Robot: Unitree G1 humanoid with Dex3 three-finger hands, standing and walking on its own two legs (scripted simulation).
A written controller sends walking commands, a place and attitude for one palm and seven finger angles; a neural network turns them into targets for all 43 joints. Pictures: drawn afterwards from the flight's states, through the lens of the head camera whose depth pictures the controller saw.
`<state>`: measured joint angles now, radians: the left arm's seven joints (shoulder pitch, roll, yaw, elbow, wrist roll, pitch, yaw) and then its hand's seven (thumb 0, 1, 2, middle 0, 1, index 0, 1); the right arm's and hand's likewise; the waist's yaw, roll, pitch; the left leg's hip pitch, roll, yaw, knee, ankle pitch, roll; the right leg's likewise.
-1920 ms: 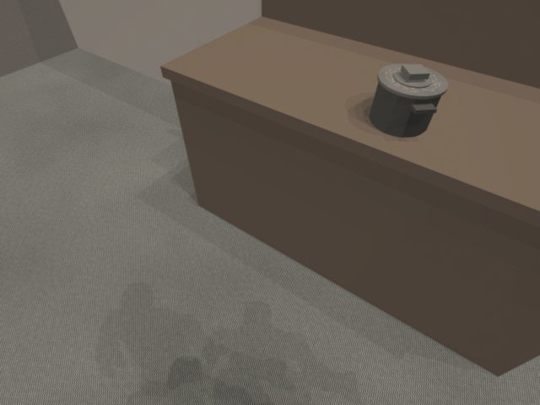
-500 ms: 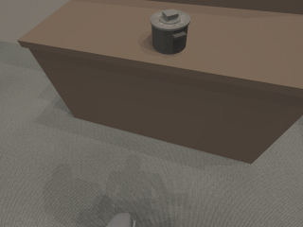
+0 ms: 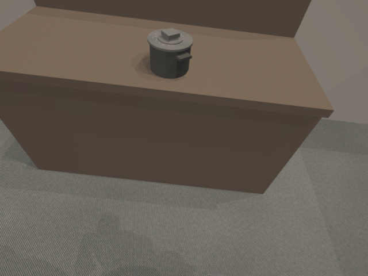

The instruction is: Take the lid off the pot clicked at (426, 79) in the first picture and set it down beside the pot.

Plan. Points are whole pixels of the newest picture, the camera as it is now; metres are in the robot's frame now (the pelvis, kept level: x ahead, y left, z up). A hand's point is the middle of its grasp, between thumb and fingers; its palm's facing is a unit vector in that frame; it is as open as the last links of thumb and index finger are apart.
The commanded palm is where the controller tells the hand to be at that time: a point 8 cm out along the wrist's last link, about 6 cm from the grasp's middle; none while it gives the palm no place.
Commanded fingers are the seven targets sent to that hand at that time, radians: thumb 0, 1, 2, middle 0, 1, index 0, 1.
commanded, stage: take the last steps up to it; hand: left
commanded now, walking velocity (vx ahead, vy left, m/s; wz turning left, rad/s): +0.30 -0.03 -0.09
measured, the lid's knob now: (170, 33) +0.88 +0.11 +0.10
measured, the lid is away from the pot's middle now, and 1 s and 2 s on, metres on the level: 0.00 0.00 0.00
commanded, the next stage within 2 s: come to a stop and stand still in 0.96 s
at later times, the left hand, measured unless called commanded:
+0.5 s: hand out of the picture +0.13 +0.14 -0.17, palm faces +0.02 -0.97 -0.24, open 7.2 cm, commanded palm none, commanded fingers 0.00 0.90 0.90 -0.20 -0.30 -0.20 -0.30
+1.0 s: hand (129, 200) +0.35 +0.17 -0.17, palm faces +0.04 -0.98 -0.20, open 7.2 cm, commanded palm none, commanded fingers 0.00 0.90 0.90 -0.20 -0.30 -0.20 -0.30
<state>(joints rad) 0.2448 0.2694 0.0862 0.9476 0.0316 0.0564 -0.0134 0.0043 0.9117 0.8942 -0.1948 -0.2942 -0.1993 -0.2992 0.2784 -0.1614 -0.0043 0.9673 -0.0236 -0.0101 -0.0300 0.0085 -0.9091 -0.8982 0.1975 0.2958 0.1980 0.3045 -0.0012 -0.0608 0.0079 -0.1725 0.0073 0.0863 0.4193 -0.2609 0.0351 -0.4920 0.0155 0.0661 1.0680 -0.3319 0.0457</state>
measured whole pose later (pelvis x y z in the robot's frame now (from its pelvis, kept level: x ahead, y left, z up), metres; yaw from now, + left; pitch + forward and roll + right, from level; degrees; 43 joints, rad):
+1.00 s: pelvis +0.32 -0.01 +0.00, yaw -2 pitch +0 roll +2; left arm 0.27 0.17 0.06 1.01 0.03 0.00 0.00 0.02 0.95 0.89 -0.20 -0.29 -0.20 -0.30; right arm 0.28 -0.15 -0.03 1.04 -0.02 -0.06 -0.01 0.00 -0.93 -0.90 0.20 0.30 0.20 0.30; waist 0.01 -0.03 0.03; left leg -0.14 -0.05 0.16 0.38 -0.24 0.07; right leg -0.53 -0.12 -0.05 0.89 -0.26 0.01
